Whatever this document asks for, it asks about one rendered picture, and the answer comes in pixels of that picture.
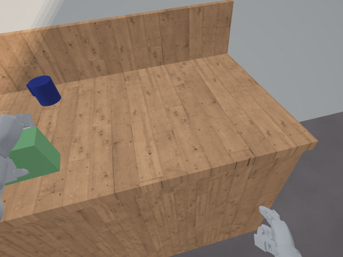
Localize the table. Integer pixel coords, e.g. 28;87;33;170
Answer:
0;0;318;257

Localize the robot right forearm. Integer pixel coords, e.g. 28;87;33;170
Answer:
274;245;302;257

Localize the left robot hand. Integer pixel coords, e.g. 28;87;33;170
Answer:
0;113;35;184

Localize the right robot hand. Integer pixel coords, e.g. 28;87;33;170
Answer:
254;206;295;255

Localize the sponge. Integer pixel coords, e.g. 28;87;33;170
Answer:
5;127;61;186

